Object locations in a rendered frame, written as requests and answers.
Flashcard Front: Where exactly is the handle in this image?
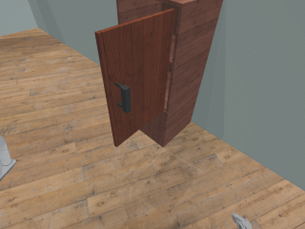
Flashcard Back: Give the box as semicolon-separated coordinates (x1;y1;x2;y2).
114;82;132;114

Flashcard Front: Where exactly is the robot right hand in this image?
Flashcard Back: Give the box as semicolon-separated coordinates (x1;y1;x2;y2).
232;213;252;229

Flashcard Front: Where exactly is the robot left hand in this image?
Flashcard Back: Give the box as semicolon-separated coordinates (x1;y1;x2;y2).
0;135;16;181

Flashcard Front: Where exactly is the cupboard door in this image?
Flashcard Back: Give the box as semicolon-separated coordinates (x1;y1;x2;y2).
94;9;175;147

